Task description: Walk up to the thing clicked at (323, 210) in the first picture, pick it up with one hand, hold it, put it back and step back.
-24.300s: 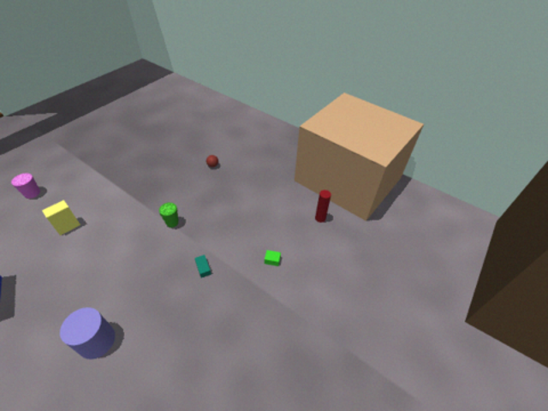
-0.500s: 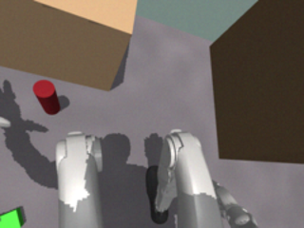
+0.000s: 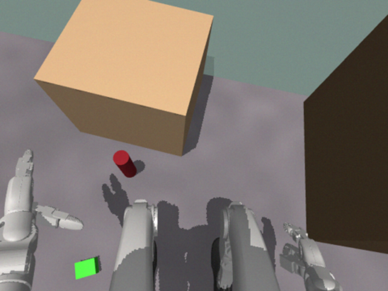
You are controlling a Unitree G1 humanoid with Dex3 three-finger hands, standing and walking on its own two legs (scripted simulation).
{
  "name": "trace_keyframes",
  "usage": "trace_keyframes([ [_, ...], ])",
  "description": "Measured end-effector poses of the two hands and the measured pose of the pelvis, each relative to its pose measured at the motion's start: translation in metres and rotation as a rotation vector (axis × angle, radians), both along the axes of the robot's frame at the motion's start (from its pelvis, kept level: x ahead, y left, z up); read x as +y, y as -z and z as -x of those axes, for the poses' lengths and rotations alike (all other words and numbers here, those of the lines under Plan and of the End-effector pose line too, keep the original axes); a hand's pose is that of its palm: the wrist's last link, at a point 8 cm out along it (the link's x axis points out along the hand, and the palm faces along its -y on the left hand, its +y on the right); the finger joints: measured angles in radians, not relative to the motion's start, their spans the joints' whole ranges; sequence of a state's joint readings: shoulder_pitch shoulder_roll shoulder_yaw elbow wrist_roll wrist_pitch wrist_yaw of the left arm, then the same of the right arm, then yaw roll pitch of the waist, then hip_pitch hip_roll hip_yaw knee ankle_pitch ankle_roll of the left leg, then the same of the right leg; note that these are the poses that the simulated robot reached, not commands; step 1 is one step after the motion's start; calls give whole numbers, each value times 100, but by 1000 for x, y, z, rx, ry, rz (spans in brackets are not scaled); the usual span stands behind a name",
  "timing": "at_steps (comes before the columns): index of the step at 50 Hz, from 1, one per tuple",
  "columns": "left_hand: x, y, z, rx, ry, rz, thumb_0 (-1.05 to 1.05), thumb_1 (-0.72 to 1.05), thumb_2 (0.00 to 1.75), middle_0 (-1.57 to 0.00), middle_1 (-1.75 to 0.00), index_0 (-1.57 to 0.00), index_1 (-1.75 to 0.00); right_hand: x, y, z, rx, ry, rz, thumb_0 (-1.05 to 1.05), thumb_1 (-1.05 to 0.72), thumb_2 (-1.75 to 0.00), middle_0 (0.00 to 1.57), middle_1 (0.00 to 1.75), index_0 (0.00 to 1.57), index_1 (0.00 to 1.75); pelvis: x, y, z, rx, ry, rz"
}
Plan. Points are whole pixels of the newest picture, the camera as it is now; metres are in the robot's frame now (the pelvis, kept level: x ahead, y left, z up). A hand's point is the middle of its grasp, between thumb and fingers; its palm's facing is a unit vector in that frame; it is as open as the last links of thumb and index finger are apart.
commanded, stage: home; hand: left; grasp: from the side
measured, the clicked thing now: (126, 165) +0.47 +0.24 -0.42
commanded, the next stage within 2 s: none
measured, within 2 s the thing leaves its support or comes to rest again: neither
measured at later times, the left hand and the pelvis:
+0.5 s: hand (33, 211) +0.25 +0.22 +0.12, palm faces +0.17 -0.93 -0.34, open 17.6 cm; pelvis +0.06 +0.01 +0.18, yaw +3 degrees
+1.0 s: hand (19, 237) +0.22 +0.20 +0.16, palm faces +0.18 -0.94 -0.30, open 17.6 cm; pelvis +0.06 +0.01 +0.21, yaw +4 degrees
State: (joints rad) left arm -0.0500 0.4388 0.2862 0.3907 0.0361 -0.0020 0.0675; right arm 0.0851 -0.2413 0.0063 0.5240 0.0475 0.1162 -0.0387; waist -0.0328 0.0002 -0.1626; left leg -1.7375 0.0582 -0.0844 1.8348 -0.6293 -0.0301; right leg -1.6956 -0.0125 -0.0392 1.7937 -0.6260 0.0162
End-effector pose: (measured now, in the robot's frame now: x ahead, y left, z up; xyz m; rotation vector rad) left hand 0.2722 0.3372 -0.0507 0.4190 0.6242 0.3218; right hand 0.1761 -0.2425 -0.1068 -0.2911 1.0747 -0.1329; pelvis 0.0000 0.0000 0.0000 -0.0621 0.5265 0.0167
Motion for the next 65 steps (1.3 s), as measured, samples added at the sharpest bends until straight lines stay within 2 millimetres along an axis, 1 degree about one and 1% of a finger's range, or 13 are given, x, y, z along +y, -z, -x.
trace_keyframes([
  [4, -12, -35, 9, 36, -31, 24, -1, -55, 5, -7, -5, -6, -5, -5, -45, -16, -73, 10, 17, 1, -90, -90, 20, 30, 21, 30, -3, -37, -11, -33, -10, -8],
  [7, -23, -59, 15, 63, -43, 51, -1, -56, 5, -6, -5, -6, -5, -7, -77, -24, -117, 16, 28, 1, -90, -90, 20, 30, 21, 30, -3, -63, -19, -63, -15, -13],
  [14, -48, -112, 28, 100, -60, 111, -1, -56, 5, -6, -5, -5, -5, -3, -143, -31, -179, 33, 42, 1, -90, -90, 20, 30, 21, 30, -1, -119, -39, -144, -28, -17],
  [21, -67, -168, 41, 100, -55, 149, -1, -56, 4, -6, -5, -5, -5, 10, -195, -32, -238, 56, 42, 1, -90, -90, 20, 30, 21, 30, 4, -165, -55, -242, -40, -19],
  [27, -79, -213, 52, 66, -32, 166, -1, -57, 4, -6, -5, -5, -5, 23, -227, -39, -319, 68, 26, 1, -90, -90, 20, 30, 21, 30, 11, -190, -67, -310, -42, -21],
  [30, -84, -228, 57, 50, -23, 174, -1, -58, 3, -6, -5, -5, -5, 29, -238, -45, -362, 63, 15, 1, -90, -90, 20, 30, 21, 30, 13, -197, -70, -337, -43, -23],
  [33, -86, -236, 63, 39, -22, 181, -1, -59, 3, -6, -5, -5, -5, 33, -245, -52, -399, 49, 6, 1, -90, -90, 20, 30, 21, 30, 14, -202, -71, -357, -45, -25],
  [37, -86, -239, 70, 41, -32, 191, -1, -59, 2, -5, -4, -5, -4, 37, -253, -59, -431, 22, 2, 1, -90, -90, 20, 30, 21, 30, 13, -205, -70, -376, -48, -27],
  [41, -86, -235, 76, 60, -43, 197, -1, -59, 3, -5, -5, -5, -5, 36, -257, -62, -448, -2, 7, 1, -90, -90, 20, 30, 21, 30, 12, -207, -67, -387, -51, -30],
  [46, -88, -235, 78, 65, -46, 202, -1, -58, 3, -6, -5, -5, -5, 32, -258, -60, -446, -14, 14, 1, -90, -90, 20, 30, 21, 30, 10, -208, -64, -397, -54, -32],
  [58, -96, -238, 78, 61, -35, 207, -1, -56, 5, -6, -5, -5, -5, 21, -255, -45, -422, 4, 18, 1, -90, -90, 20, 30, 21, 30, 4, -211, -62, -404, -49, -37],
  [65, -99, -237, 80, 64, -33, 204, -1, -56, 5, -6, -5, -5, -5, 17, -253, -42, -420, 9, 16, 1, -90, -90, 20, 30, 21, 30, 1, -211, -60, -409, -48, -41],
])
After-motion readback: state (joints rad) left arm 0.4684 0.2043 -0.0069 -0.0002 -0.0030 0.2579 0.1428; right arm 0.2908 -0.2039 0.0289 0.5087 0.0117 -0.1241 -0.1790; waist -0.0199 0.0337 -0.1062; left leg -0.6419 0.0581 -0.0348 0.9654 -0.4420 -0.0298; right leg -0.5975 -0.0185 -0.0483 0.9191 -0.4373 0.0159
